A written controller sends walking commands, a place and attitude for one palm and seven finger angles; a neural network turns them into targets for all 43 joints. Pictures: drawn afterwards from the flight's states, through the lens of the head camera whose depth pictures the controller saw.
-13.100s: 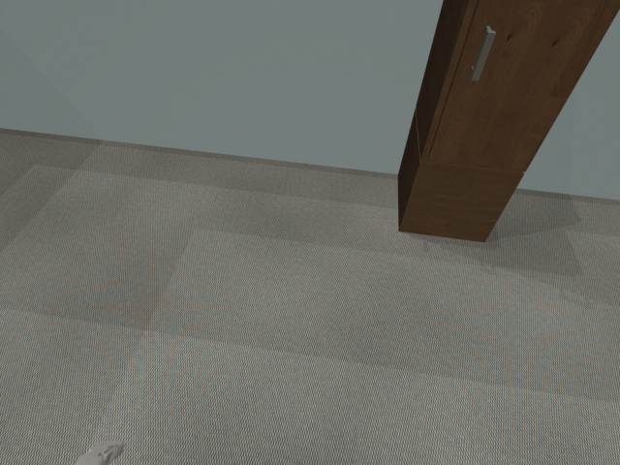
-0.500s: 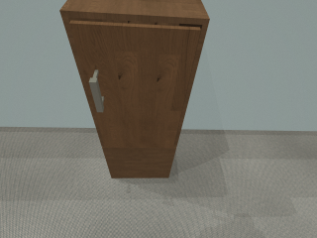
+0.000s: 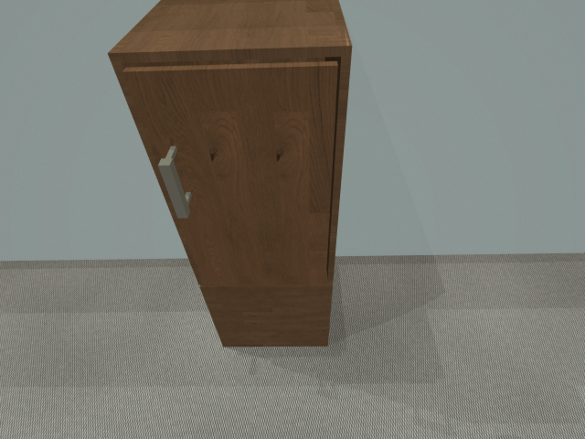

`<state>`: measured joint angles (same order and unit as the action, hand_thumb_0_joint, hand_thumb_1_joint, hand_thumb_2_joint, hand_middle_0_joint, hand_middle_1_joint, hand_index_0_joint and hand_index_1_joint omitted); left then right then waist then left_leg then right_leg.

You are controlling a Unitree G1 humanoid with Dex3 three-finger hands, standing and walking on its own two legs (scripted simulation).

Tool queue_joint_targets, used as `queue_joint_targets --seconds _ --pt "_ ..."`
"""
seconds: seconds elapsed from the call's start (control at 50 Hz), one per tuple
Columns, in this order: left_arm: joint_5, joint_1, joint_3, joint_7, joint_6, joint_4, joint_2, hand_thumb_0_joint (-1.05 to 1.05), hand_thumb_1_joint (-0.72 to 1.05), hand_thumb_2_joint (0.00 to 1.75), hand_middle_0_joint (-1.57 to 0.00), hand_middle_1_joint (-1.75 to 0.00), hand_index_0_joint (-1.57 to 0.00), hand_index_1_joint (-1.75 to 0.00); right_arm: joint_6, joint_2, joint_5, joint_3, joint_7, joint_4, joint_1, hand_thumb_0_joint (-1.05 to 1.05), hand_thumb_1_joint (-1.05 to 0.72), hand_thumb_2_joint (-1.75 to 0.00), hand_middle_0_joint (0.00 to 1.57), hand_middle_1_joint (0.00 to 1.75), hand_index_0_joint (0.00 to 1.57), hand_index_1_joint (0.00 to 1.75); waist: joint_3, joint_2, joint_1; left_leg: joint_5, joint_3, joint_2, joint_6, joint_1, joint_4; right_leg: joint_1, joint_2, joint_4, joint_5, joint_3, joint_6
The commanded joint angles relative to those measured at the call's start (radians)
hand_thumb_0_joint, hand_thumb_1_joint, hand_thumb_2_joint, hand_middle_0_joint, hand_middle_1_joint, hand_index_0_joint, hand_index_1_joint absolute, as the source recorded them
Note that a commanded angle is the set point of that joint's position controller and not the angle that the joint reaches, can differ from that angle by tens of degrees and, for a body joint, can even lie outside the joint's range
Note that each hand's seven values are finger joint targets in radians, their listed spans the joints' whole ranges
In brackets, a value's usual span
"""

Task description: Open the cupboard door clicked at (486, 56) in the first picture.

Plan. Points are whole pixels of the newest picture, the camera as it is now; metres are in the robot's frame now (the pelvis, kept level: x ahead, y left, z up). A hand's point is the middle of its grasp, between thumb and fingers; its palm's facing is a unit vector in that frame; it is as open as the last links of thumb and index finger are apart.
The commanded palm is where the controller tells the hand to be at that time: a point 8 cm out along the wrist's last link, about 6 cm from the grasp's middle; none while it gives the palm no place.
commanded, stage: come to a stop and stand still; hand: left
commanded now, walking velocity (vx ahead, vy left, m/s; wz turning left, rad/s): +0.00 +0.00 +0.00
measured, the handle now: (178, 182) +0.54 +0.26 +0.05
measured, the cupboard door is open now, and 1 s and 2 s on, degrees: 0 0 0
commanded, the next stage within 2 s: look again from close up in 0.84 s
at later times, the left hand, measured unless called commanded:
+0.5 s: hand out of the picture -0.03 +0.12 -0.16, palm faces +0.05 -0.98 -0.19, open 7.3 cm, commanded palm none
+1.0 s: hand out of the picture -0.02 +0.12 -0.16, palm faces +0.08 -0.98 -0.18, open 7.3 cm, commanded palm none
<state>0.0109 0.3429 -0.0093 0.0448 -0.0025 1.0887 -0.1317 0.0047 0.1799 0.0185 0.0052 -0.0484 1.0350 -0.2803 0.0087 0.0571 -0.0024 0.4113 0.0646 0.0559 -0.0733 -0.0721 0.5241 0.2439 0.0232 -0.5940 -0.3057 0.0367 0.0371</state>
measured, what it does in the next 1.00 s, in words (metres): stands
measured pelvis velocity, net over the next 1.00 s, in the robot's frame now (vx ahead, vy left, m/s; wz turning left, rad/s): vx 0.00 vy -0.04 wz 0.02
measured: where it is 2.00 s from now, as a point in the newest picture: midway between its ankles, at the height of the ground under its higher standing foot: outside the picture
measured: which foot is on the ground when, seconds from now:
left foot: down 0.00-1.00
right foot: down 0.00-1.00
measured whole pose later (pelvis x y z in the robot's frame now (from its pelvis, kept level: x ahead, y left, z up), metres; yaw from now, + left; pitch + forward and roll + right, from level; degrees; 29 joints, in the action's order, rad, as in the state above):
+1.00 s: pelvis +0.00 -0.04 +0.01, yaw +1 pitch -1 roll +0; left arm 0.01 0.32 0.00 0.04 -0.02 1.14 -0.11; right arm -0.03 0.10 0.01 -0.02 -0.05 1.15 -0.35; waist 0.01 0.02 0.00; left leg 0.34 0.02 0.01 -0.01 -0.06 0.42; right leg 0.21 0.07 -0.45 -0.23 0.08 0.10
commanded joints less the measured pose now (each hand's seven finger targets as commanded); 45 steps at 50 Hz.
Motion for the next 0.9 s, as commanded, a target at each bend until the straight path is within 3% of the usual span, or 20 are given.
queue_joint_targets --seconds 0.0,0.04,0.16,0.28,0.38,0.62,0.7,0.88 --pt "-0.009 -0.020 0.006 -0.008 -0.020 -0.047 -0.091 0.00 0.90 0.90 -0.20 -0.30 -0.20 -0.30 -0.024 0.043 -0.008 -0.003 0.006 0.024 -0.121 0.00 -0.90 -0.90 0.20 0.30 0.20 0.30 0.098 -0.048 0.036 -0.142 -0.131 -0.132 0.012 -0.085 -0.167 0.036 -0.113 0.200 0.094 -0.183 0.044" --pt "-0.007 0.009 0.007 -0.011 -0.023 -0.028 -0.087 0.00 0.90 0.90 -0.20 -0.30 -0.20 -0.30 -0.031 0.045 -0.008 -0.007 0.006 0.033 -0.104 0.00 -0.90 -0.90 0.20 0.30 0.20 0.30 0.098 -0.026 0.018 -0.135 -0.136 -0.136 0.012 -0.119 -0.188 -0.011 -0.110 0.203 0.113 -0.181 0.043" --pt "-0.009 0.040 0.008 -0.010 -0.033 0.005 -0.077 0.00 0.90 0.90 -0.20 -0.30 -0.20 -0.30 -0.032 0.020 -0.011 -0.015 0.005 0.080 -0.146 0.00 -0.90 -0.90 0.20 0.30 0.20 0.30 0.083 -0.088 0.015 -0.111 -0.112 -0.121 0.020 -0.134 -0.178 -0.058 -0.135 0.248 0.090 -0.202 0.052" --pt "-0.010 0.042 0.013 -0.007 -0.033 0.014 -0.068 0.00 0.90 0.90 -0.20 -0.30 -0.20 -0.30 -0.027 -0.011 -0.008 -0.022 0.006 0.117 -0.191 0.00 -0.90 -0.90 0.20 0.30 0.20 0.30 0.116 -0.066 0.014 -0.097 -0.104 -0.117 0.027 -0.162 -0.173 -0.040 -0.140 0.284 -0.005 -0.201 0.058" --pt "-0.011 0.044 0.016 -0.005 -0.034 0.017 -0.060 0.00 0.90 0.90 -0.20 -0.30 -0.20 -0.30 -0.029 -0.028 -0.007 -0.023 0.004 0.132 -0.214 0.00 -0.90 -0.90 0.20 0.30 0.20 0.30 0.115 -0.065 0.010 -0.109 -0.102 -0.118 0.029 -0.185 -0.166 -0.058 -0.141 0.285 0.013 -0.196 0.056" --pt "-0.010 0.041 0.017 -0.002 -0.039 0.019 -0.054 0.00 0.90 0.90 -0.20 -0.30 -0.20 -0.30 -0.038 -0.032 -0.009 -0.020 -0.002 0.137 -0.229 0.00 -0.90 -0.90 0.20 0.30 0.20 0.30 0.072 -0.054 0.011 -0.201 -0.103 -0.134 0.036 -0.169 -0.168 -0.115 -0.142 0.228 0.280 -0.161 0.046" --pt "-0.009 0.041 0.017 -0.002 -0.037 0.020 -0.055 0.00 0.90 0.90 -0.20 -0.30 -0.20 -0.30 -0.034 -0.033 -0.009 -0.017 -0.004 0.134 -0.217 0.00 -0.90 -0.90 0.20 0.30 0.20 0.30 0.094 -0.054 0.011 -0.183 -0.099 -0.132 0.037 -0.171 -0.168 -0.100 -0.142 0.244 0.257 -0.166 0.038" --pt "-0.007 0.034 0.019 -0.005 -0.036 0.021 -0.053 0.00 0.90 0.90 -0.20 -0.30 -0.20 -0.30 -0.039 -0.023 -0.008 -0.013 -0.005 0.124 -0.197 0.00 -0.90 -0.90 0.20 0.30 0.20 0.30 0.076 -0.036 0.011 -0.221 -0.110 -0.145 0.036 -0.145 -0.188 -0.106 -0.131 0.224 0.284 -0.144 0.042"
